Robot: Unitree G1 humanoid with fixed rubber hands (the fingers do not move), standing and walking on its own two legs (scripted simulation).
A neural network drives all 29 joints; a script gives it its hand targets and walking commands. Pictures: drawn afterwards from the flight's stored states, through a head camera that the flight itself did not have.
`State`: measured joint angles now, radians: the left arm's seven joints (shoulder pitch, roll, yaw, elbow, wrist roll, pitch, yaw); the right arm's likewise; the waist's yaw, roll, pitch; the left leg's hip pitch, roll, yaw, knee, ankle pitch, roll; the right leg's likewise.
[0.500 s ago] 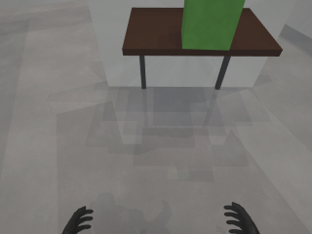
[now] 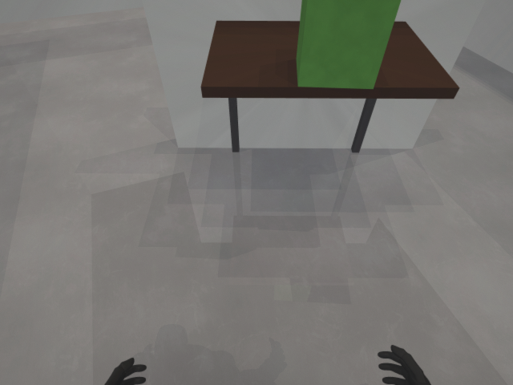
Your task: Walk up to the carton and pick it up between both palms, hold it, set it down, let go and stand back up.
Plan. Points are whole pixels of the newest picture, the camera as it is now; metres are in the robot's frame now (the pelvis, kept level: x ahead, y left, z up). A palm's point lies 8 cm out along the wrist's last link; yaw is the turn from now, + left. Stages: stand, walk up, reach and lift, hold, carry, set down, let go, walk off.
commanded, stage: stand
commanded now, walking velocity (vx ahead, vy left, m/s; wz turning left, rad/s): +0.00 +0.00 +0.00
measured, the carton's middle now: (339, 33) +1.03 -0.25 +0.09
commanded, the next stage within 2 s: walk up in 1.10 s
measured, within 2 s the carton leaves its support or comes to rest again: neither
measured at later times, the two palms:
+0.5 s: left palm out of the picture +0.09 +0.24 -0.10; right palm out of the picture +0.09 -0.24 -0.10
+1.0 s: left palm out of the picture +0.08 +0.25 -0.10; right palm out of the picture +0.09 -0.24 -0.10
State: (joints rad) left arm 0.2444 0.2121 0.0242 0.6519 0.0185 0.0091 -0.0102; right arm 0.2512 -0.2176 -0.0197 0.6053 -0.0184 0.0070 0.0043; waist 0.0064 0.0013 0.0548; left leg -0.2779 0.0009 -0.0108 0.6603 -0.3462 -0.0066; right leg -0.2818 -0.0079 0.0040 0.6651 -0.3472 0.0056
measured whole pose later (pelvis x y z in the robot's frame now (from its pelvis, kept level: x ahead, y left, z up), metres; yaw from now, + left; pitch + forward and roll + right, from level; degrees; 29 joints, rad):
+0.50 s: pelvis -0.01 +0.00 +0.00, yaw +0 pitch -2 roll +0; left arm 0.27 0.22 0.02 0.68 0.01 0.01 -0.01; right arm 0.29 -0.22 -0.02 0.64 -0.01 0.00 0.01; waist 0.00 0.00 0.06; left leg -0.28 0.00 -0.01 0.63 -0.31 0.00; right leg -0.28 -0.01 0.01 0.63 -0.31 0.01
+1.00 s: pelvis -0.01 +0.00 +0.00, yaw -1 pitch -3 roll +0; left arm 0.29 0.22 0.01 0.70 0.01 0.01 -0.01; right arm 0.29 -0.22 -0.01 0.67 -0.01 0.00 0.00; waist 0.00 0.00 0.04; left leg -0.26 0.00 0.00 0.61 -0.31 0.00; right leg -0.27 -0.01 0.02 0.62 -0.30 0.01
